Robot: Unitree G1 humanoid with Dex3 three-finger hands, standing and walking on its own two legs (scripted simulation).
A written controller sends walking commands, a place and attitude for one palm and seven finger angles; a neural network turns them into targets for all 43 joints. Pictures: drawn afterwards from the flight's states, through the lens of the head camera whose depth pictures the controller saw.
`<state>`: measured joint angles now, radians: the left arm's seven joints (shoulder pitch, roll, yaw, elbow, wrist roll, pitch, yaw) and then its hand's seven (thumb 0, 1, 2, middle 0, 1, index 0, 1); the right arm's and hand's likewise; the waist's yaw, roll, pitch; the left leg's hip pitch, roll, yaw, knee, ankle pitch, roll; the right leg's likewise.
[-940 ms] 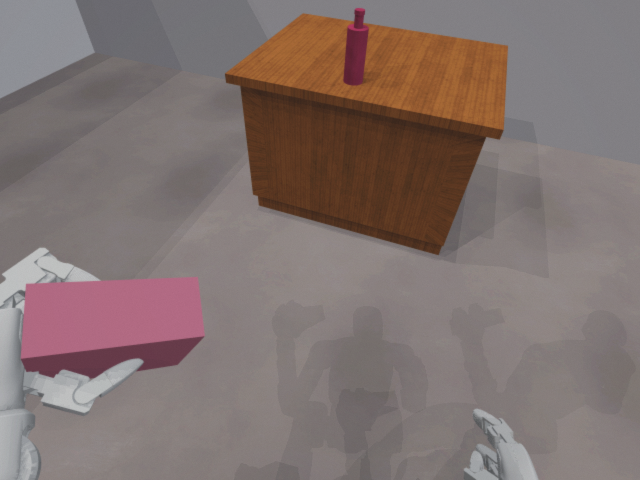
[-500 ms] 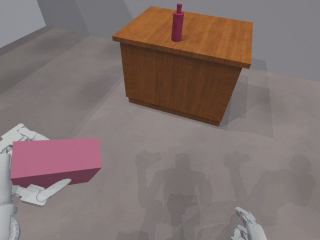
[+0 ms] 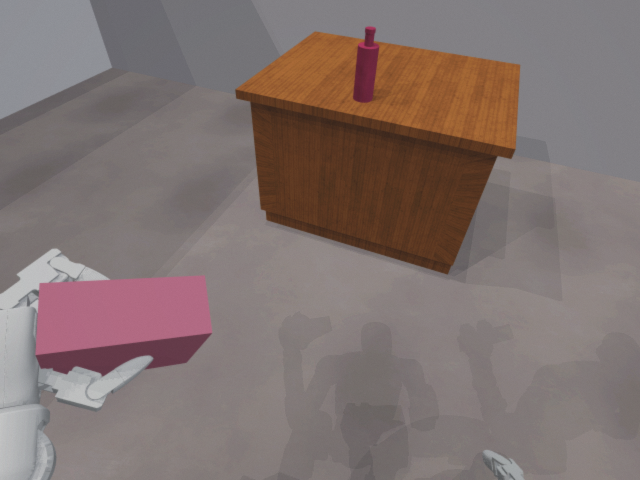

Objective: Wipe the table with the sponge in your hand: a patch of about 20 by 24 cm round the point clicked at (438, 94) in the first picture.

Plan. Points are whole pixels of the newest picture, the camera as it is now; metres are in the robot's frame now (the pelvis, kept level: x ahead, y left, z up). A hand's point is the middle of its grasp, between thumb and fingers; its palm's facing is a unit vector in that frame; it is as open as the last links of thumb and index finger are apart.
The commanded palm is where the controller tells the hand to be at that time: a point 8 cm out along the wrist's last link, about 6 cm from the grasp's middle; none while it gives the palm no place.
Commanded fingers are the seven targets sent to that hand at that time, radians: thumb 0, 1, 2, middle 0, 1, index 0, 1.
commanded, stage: walk to a spot facing it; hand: left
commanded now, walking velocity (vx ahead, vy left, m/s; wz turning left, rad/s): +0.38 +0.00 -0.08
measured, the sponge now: (151, 327) +0.23 +0.19 +0.14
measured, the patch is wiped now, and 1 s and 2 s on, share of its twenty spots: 0.00 0.00 0.00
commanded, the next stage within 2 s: turn to face it in 1.34 s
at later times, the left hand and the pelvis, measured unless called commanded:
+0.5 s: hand (185, 201) +0.38 +0.19 +0.18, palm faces +0.30 -0.82 -0.49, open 9.8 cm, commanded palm +0.33 +0.24 +0.19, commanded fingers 0.00 0.10 1.30 -1.20 -1.60 -1.20 -1.60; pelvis +0.14 -0.02 +0.01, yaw -6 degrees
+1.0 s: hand (249, 138) +0.50 +0.14 +0.20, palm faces +0.40 -0.78 -0.48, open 9.8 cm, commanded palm +0.46 +0.18 +0.19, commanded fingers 0.00 0.10 1.30 -1.20 -1.60 -1.20 -1.60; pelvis +0.29 -0.10 +0.01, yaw -1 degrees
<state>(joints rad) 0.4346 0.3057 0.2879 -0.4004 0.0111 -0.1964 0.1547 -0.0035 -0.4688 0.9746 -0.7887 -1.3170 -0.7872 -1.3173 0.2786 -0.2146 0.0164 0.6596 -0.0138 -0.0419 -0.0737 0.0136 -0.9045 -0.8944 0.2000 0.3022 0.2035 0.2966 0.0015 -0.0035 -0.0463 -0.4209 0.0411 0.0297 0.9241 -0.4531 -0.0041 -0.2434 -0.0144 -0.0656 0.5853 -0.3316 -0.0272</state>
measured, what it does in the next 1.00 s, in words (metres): walks ahead: left foot, then right foot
